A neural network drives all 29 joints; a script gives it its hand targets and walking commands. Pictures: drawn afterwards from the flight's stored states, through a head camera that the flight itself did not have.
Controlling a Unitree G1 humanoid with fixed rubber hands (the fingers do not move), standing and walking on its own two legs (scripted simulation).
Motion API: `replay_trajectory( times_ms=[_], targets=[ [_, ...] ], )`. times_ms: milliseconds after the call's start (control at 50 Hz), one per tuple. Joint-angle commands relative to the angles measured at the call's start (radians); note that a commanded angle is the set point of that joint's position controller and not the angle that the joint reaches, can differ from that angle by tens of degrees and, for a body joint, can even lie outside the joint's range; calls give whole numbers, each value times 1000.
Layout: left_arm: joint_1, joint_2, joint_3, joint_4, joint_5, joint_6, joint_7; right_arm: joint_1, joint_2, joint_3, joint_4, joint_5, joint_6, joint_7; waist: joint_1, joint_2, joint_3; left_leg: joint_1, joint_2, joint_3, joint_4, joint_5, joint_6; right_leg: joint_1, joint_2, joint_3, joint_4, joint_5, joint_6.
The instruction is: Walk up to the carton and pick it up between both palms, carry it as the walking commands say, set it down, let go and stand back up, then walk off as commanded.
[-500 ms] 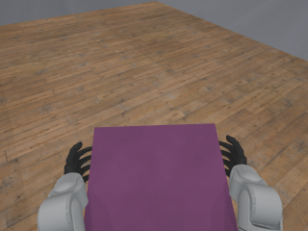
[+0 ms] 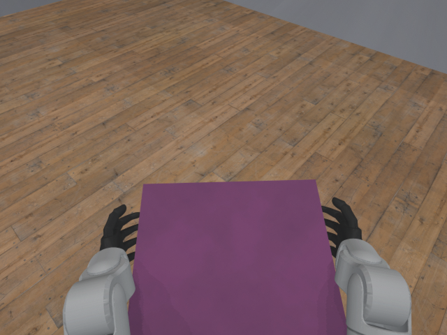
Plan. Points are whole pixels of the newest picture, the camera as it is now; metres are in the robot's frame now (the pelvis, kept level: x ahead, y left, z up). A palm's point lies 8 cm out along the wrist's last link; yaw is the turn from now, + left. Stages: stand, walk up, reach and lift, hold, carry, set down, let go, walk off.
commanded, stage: carry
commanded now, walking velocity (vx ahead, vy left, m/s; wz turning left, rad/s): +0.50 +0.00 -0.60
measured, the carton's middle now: (230, 263) +0.26 +0.01 -0.02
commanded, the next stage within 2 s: none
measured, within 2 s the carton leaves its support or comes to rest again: neither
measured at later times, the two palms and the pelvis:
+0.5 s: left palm (185, 102) +0.61 +0.12 +0.08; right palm (338, 134) +0.50 -0.21 +0.08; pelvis +0.33 +0.03 +0.00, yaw -22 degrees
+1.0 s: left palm (274, 49) +0.89 -0.12 +0.08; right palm (396, 86) +0.69 -0.41 +0.08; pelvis +0.59 -0.13 -0.02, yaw -36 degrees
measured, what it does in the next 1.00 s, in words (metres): walks ahead, turning right: left foot, then right foot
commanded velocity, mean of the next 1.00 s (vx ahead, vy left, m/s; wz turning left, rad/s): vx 0.50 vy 0.00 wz -0.60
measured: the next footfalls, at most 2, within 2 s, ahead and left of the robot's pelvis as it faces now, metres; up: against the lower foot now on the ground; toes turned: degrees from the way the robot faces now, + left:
left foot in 0.40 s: +0.49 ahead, +0.09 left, +0.00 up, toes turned -9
right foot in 0.94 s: +0.64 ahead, -0.26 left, +0.00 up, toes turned -45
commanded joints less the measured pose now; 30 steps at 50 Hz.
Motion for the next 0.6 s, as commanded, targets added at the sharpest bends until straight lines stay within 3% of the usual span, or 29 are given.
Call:
replay_trajectory(
  times_ms=[0,120,260,320,360,380,400,420,440,460,480,500,520,560,580],
  targets=[
    [-428,-913,-795,-88,-420,-20,-262,-377,902,770,-94,373,-20,227,-24,-32,-276,-160,19,16,-129,84,-9,344,-306,389,-239,111,-26],
    [-364,-863,-764,-93,-428,-45,-277,-343,903,790,-113,375,-34,211,-10,-64,-222,-308,1,57,-333,263,-16,470,-267,352,-243,330,1],
    [-322,-803,-738,-114,-423,-41,-266,-350,858,789,-145,389,-26,199,-9,-107,-143,-239,-65,97,-556,316,17,477,-245,340,-184,545,-8],
    [-308,-774,-743,-135,-423,-29,-255,-338,833,775,-152,402,-18,197,-17,-118,-136,-114,-102,137,-681,302,38,466,-257,344,-134,741,-7],
    [-278,-746,-750,-155,-423,-19,-251,-313,804,760,-150,415,-15,192,-45,-86,-299,300,-146,188,-795,310,75,357,-200,260,136,812,35],
    [-302,-719,-763,-169,-429,-15,-250,-313,785,755,-146,417,-12,190,-75,-47,-385,584,-77,139,-804,273,91,150,-170,220,353,614,65],
    [-324,-711,-787,-168,-432,-7,-253,-320,756,742,-120,400,-8,189,-75,129,-446,784,214,-245,-832,149,157,-114,-89,185,615,57,109],
    [-296,-707,-781,-152,-417,-6,-247,-255,770,732,-66,386,-8,193,-61,287,-487,812,427,-558,-935,123,283,-313,-32,164,805,-308,124],
    [-330,-722,-797,-149,-433,-12,-251,-273,807,750,-91,400,-17,197,-59,172,-480,719,414,-490,-969,101,289,-275,-133,248,869,-251,119],
    [-373,-746,-811,-133,-442,-12,-257,-296,834,739,-77,390,-24,203,-57,79,-411,598,367,-362,-985,119,258,-248,-187,259,853,-195,127],
    [-428,-775,-812,-115,-443,-22,-260,-329,858,740,-70,382,-29,213,-46,23,-354,515,323,-234,-1003,84,219,-243,-232,253,823,-164,136],
    [-435,-807,-808,-111,-438,-30,-264,-352,871,740,-84,380,-33,220,-39,31,-309,448,284,-133,-1020,44,178,-228,-256,239,763,-148,143],
    [-425,-826,-802,-97,-427,-37,-263,-365,876,740,-88,384,-36,227,-35,68,-284,415,255,-57,-1034,36,150,-209,-248,205,719,-130,145],
    [-397,-827,-789,-75,-401,-41,-250,-362,852,735,-81,387,-31,238,-30,140,-266,414,239,26,-1064,20,133,-222,-245,169,646,-73,144],
    [-388,-821,-782,-69,-389,-41,-242,-363,839,735,-81,390,-27,243,-29,148,-252,424,234,60,-1071,24,131,-242,-245,152,616,-47,146]
  ],
)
